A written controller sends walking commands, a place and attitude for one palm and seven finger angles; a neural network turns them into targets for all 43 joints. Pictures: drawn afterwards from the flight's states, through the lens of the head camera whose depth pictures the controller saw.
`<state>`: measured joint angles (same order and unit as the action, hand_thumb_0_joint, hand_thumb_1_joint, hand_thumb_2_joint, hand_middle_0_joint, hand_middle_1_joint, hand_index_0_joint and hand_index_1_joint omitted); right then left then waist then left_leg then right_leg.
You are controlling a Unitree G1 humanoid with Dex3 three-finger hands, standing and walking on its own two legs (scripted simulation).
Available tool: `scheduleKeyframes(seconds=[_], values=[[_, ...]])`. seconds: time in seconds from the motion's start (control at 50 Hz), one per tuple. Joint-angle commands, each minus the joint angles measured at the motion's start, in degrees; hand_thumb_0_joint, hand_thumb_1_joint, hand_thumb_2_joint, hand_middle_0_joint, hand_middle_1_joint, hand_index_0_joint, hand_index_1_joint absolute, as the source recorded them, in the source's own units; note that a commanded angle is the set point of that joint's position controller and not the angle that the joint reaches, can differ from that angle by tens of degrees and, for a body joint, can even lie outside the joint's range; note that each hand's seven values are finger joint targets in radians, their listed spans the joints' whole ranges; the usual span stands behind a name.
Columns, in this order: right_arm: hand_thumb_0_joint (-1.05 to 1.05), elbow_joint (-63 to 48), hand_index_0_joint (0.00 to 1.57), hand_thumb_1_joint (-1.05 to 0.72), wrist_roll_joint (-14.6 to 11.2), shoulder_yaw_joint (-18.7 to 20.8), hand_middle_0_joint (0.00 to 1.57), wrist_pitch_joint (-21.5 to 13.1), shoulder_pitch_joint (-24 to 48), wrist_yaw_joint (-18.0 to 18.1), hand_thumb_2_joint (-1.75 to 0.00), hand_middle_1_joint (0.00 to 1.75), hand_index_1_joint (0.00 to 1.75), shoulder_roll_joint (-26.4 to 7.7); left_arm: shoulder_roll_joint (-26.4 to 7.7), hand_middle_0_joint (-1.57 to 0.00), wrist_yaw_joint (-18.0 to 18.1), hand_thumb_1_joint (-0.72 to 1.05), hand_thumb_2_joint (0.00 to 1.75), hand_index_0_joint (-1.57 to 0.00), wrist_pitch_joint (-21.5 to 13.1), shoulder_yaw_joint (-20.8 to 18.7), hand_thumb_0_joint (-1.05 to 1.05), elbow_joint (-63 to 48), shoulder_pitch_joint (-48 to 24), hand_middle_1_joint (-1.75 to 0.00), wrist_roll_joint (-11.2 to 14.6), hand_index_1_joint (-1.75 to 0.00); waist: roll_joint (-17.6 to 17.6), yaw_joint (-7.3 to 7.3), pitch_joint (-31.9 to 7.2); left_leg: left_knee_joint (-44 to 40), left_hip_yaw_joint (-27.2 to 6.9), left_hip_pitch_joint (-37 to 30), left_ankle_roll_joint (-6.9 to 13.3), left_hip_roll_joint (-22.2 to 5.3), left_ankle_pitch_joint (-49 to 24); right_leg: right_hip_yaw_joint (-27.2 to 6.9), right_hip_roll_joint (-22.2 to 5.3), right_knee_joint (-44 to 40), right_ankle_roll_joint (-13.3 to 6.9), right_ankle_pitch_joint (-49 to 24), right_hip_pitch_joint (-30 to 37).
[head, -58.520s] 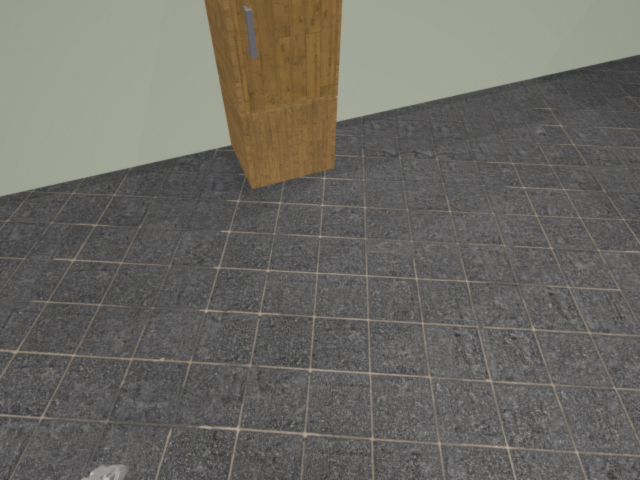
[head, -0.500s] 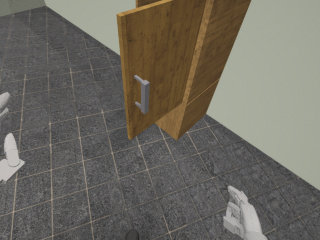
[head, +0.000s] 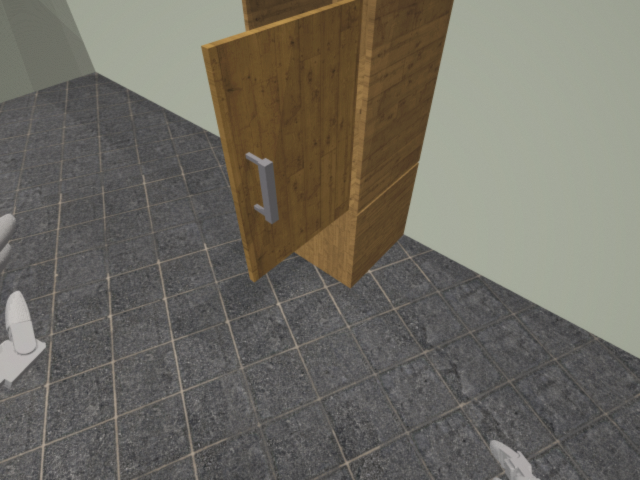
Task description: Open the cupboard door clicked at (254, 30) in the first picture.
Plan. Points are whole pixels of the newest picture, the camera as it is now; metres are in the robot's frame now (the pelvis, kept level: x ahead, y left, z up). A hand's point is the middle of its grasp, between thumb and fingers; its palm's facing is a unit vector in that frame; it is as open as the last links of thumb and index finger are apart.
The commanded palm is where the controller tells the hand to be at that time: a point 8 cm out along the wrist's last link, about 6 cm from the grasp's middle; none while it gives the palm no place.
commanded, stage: stop stepping back and stand still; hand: left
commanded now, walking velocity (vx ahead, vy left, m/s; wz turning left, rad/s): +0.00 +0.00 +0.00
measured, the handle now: (261, 188) +0.68 +0.13 -0.03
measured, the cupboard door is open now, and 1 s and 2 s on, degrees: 88 88 88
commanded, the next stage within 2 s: let the arm hang, fingers relaxed in 0.50 s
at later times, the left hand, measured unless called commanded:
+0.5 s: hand out of the picture +0.18 +0.28 +0.16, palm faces +0.40 -0.79 -0.46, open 7.4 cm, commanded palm +0.12 +0.32 +0.19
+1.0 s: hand out of the picture -0.06 +0.20 -0.17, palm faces -0.01 -0.99 -0.14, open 7.3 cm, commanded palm none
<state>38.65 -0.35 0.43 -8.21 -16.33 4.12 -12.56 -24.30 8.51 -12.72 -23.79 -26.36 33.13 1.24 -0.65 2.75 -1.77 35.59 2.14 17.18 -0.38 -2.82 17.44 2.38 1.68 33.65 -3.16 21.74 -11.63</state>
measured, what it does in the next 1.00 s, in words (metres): shifts its weight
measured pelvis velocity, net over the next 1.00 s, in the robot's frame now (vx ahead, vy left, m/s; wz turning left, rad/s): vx -0.05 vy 0.02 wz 0.02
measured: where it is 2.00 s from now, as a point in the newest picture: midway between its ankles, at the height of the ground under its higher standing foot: outside the picture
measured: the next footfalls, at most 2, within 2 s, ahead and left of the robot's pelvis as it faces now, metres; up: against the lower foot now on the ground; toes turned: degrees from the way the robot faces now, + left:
none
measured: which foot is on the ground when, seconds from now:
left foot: down 0.00-1.00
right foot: down 0.00-1.00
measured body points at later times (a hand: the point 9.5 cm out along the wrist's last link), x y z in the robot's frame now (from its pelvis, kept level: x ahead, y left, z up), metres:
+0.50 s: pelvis -0.02 +0.02 +0.01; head -0.02 +0.02 +0.46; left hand +0.15 +0.32 +0.19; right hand +0.15 -0.22 -0.06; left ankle +0.01 +0.13 -0.73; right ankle -0.04 -0.08 -0.73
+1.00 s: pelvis -0.05 +0.02 +0.01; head -0.01 +0.04 +0.46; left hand -0.05 +0.25 -0.16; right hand -0.01 -0.25 -0.13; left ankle +0.01 +0.13 -0.73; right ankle -0.04 -0.08 -0.73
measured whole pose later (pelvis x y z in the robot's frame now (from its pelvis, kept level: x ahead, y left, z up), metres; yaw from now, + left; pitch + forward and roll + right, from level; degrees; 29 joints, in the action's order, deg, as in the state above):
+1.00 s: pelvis -0.05 +0.02 +0.01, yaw +1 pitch -1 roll -1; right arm 60.6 1.2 0.0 1.2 -12.8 0.1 -15.5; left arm -11.0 -0.6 1.8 1.2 60.8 16.1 -1.1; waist 1.3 0.1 5.1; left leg 26.7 1.0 17.0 0.9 -0.6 8.6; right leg 3.4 0.8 26.1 -1.3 13.8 -11.4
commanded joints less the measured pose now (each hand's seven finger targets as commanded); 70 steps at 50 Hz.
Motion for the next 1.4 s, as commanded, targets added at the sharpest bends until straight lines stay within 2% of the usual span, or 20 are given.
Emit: scheduleKeyframes(seconds=[0.0, 0.04, 0.08, 0.12, 0.24, 0.46, 0.56, 0.58, 0.6, 0.62, 0.64, 0.66, 0.7, 0.72, 0.78, 0.82, 0.88, 0.94, 1.14, 1.38], values=[[0.0, -9.29, 0.2, -0.9, 0.06, 1.44, 0.2, -2.21, 6.82, 0.12, -0.9, 0.3, 0.3, -4.99, -10.98, -0.2, 1.88, 0.9, 0.9, -0.2, -3.85, -9.4, 0.0, -9.35, -3.27, -0.3, 0.68, -0.3, 5.78, -1.26, 0.07, -2.19, -0.52, 2.53, 0.97, 1.02, 0.64, -14.6, -14.3, -12.01, -3.23, -26.04, 1.61], [0.0, -9.34, 0.2, -0.9, 0.26, 1.53, 0.2, -2.09, 7.39, 0.44, -0.9, 0.3, 0.3, -5.77, -9.8, -0.2, 1.61, 0.9, 0.9, -0.2, -3.82, -8.34, 0.0, -8.31, -3.79, -0.3, 0.86, -0.3, 2.1, -1.54, -0.42, -9.67, -2.16, -5.38, 1.63, -0.38, -12.11, -8.51, -8.27, -9.36, 0.66, -19.5, -1.78], [0.0, -9.77, 0.2, -0.9, 0.25, 1.32, 0.2, -1.94, 8.2, 0.88, -0.9, 0.3, 0.3, -6.19, -8.38, -0.2, 1.04, 0.9, 0.9, -0.2, -3.42, -6.26, 0.0, -7.63, -4.58, -0.3, 0.49, -0.3, -5.64, -1.98, 1.55, -12.91, -5.88, -6.18, 2.85, -3.92, -13.58, -5.87, -4.17, -8.57, 2.68, -12.43, -4.73], [0.0, -9.97, 0.2, -0.9, 0.28, 0.96, 0.2, -2.17, 8.4, 1.01, -0.9, 0.3, 0.3, -6.2, -8.31, -0.2, 0.88, 0.9, 0.9, -0.2, -3.26, -5.29, 0.0, -8.53, -7.71, -0.3, 0.1, -0.3, -5.41, -2.2, 1.88, -15.1, -7.1, -3.17, 3.37, -5.01, -10.44, -4.51, -2.87, -8.34, 3.37, -11.56, -2.21], [0.0, -10.82, 0.2, -0.9, 0.56, 1.14, 0.2, -2.64, 8.7, 0.79, -0.9, 0.3, 0.3, -5.88, -8.32, -0.2, 1.05, 0.9, 0.9, -0.2, -2.29, -5.35, 0.0, -11.19, -6.36, -0.3, 0.19, -0.3, -1.7, -2.43, -3.22, -12.05, -3.07, -5.7, 2.06, -1.66, -9.72, -7.44, -4.54, -12.77, 2.51, -15.75, 0.34], [0.0, -11.92, 0.2, -0.9, 0.44, 1.21, 0.2, -1.72, 9.53, 1.07, -0.9, 0.3, 0.3, -6.0, -8.69, -0.2, 1.07, 0.9, 0.9, -0.2, -1.17, -5.91, 0.0, -11.5, -4.4, -0.3, 0.86, -0.3, -4.6, -2.49, -2.78, -14.49, -3.67, -6.02, 1.19, -1.75, -10.81, -5.09, -3.56, -14.13, 2.91, -14.35, 0.39], [0.0, -11.89, 0.2, -0.9, 0.47, 1.27, 0.2, -1.71, 9.42, 1.12, -0.9, 0.3, 0.3, -6.2, -8.7, -0.2, 1.18, 0.9, 0.9, -0.2, -1.05, -6.03, 0.0, -10.68, -3.17, -0.3, 0.9, -0.3, -2.61, -2.55, -2.31, -15.09, -3.98, -4.96, 1.19, -1.75, -8.71, -4.84, -3.47, -14.95, 3.01, -13.14, 0.61], [0.0, 3.02, 0.2, -0.9, 0.35, 4.15, 0.2, -3.2, 12.58, -4.26, -0.9, 0.3, 0.3, -16.95, 1.16, -0.2, -7.22, 0.9, 0.9, -0.2, 7.11, 17.74, 0.0, 34.56, -8.49, -0.3, -3.9, -0.3, -4.68, -0.48, 3.02, -7.15, -7.26, 2.2, 2.45, -4.39, -19.18, -2.07, -7.04, -5.66, 1.68, -18.54, -5.92], [0.0, 2.66, 0.2, -0.9, -0.13, 4.02, 0.2, 1.13, 8.23, -4.36, -0.9, 0.3, 0.3, -14.32, 1.43, -0.2, -8.42, 0.9, 0.9, -0.2, 11.23, 16.24, 0.0, 36.42, -8.33, -0.3, -2.87, -0.3, -4.69, -1.64, -1.77, -8.41, -6.35, -0.86, 2.15, -4.87, -21.32, -4.15, -6.51, -5.93, 1.71, -14.56, -4.84], [0.0, 2.52, 0.2, -0.9, 0.43, 3.42, 0.2, 2.5, 7.92, -4.27, -0.9, 0.3, 0.3, -13.63, 2.28, -0.2, -8.62, 0.9, 0.9, -0.2, 11.77, 16.89, 0.0, 38.16, -9.79, -0.3, -2.82, -0.3, -3.82, -2.15, -3.04, -9.13, -8.33, 1.3, 3.45, -6.12, -17.41, -3.07, -5.45, -4.01, 1.55, -8.36, -4.73], [0.0, 2.08, 0.2, -0.9, 0.76, 2.83, 0.2, 3.45, 8.58, -4.18, -0.9, 0.3, 0.3, -13.63, 1.79, -0.2, -8.67, 0.9, 0.9, -0.2, 11.81, 17.24, 0.0, 40.73, -11.25, -0.3, -2.97, -0.3, -0.7, -2.59, -3.02, -9.97, -10.09, 3.21, 4.56, -6.23, -15.45, -3.11, -4.8, -3.2, 1.35, -7.07, -3.09], [0.0, 2.33, 0.2, -0.9, 1.15, 2.66, 0.2, 3.96, 8.81, -4.17, -0.9, 0.3, 0.3, -13.81, 0.61, -0.2, -8.68, 0.9, 0.9, -0.2, 11.57, 17.71, 0.0, 43.9, -12.93, -0.3, -3.29, -0.3, 5.62, -3.0, -3.79, -9.89, -10.58, 2.7, 4.56, -5.89, -15.43, -3.84, -4.84, -4.0, 0.93, -8.13, -1.52], [0.0, 4.32, 0.2, -0.9, 1.48, 2.75, 0.2, 4.88, 9.18, -4.27, -0.9, 0.3, 0.3, -14.96, -1.51, -0.2, -8.6, 0.9, 0.9, -0.2, 11.3, 18.17, 0.0, 51.08, -16.98, -0.3, -3.36, -0.3, 10.93, -2.76, -3.5, -8.41, -9.39, 1.02, 3.99, -3.67, -12.94, -6.38, -7.26, -7.45, -0.37, -9.38, -1.86], [0.0, 5.54, 0.2, -0.9, 1.56, 2.77, 0.2, 5.57, 9.41, -4.35, -0.9, 0.3, 0.3, -15.05, -2.34, -0.2, -8.48, 0.9, 0.9, -0.2, 11.43, 18.6, 0.0, 54.89, -19.11, -0.3, -3.25, -0.3, 10.89, -2.32, -2.07, -8.11, -8.7, -0.59, 3.6, -2.68, -11.16, -7.33, -8.33, -9.17, -0.99, -7.65, -4.02], [0.0, 9.28, 0.2, -0.9, 2.02, 1.87, 0.2, 7.14, 9.71, -4.4, -0.9, 0.3, 0.3, -14.14, -2.37, -0.2, -7.99, 0.9, 0.9, -0.2, 12.22, 20.41, 0.0, 65.14, -22.47, -0.3, -2.76, -0.3, 0.07, -1.98, 0.75, -12.21, -9.19, -1.7, 3.09, -2.73, -7.86, -7.54, -7.5, -10.46, -0.95, -3.16, -4.57], [0.0, 11.64, 0.2, -0.9, 2.0, 1.43, 0.2, 7.61, 9.66, -4.14, -0.9, 0.3, 0.3, -13.24, -1.8, -0.2, -7.87, 0.9, 0.9, -0.2, 12.37, 21.05, 0.0, 71.3, -21.91, -0.3, -2.5, -0.3, -3.88, -2.43, 1.16, -15.03, -9.36, -0.94, 2.87, -2.91, -3.57, -7.42, -6.76, -11.17, -0.43, -2.28, -2.3], [0.0, 14.9, 0.2, -0.9, 1.61, 1.37, 0.2, 7.66, 8.38, -3.66, -0.9, 0.3, 0.3, -12.19, -1.0, -0.2, -7.83, 0.9, 0.9, -0.2, 12.01, 21.34, 0.0, 78.16, -20.73, -0.3, -2.24, -0.3, -3.76, -2.56, -0.18, -15.61, -8.69, -2.93, 2.56, -2.68, -2.93, -7.49, -7.23, -13.28, -0.53, -3.45, -0.38], [0.0, 18.19, 0.2, -0.9, 1.52, 1.41, 0.2, 7.82, 6.51, -3.09, -0.9, 0.3, 0.3, -10.93, 0.28, -0.2, -7.77, 0.9, 0.9, -0.2, 11.8, 21.39, 0.0, 83.23, -19.68, -0.3, -1.95, -0.3, -6.84, -2.21, 0.57, -15.88, -8.22, -4.73, 2.25, -2.55, -2.17, -7.69, -7.4, -15.22, -0.93, -3.21, -1.11], [0.0, 22.49, 0.2, -0.9, 1.42, 2.27, 0.2, 8.38, 3.49, -2.44, -0.9, 0.3, 0.3, -11.07, 1.1, -0.2, -7.53, 0.9, 0.9, -0.2, 12.02, 21.59, 0.0, 89.61, -18.66, -0.3, -1.89, -0.3, -0.55, -2.03, 4.44, -17.05, -8.37, -5.46, 2.62, -3.37, -0.26, -6.55, -7.49, -17.69, -0.99, -0.54, -2.82], [0.0, 23.32, 0.2, -0.9, 1.5, 2.26, 0.2, 7.73, 7.31, -3.14, -0.9, 0.3, 0.3, -12.78, -2.42, -0.2, -7.45, 0.9, 0.9, -0.2, 11.37, 21.19, 0.0, 88.67, -23.91, -0.3, -1.94, -0.3, 1.06, -2.28, 4.05, -17.83, -7.98, -7.29, 2.48, -3.57, -7.56, -6.69, -8.32, -18.02, -0.5, -5.63, -0.8]])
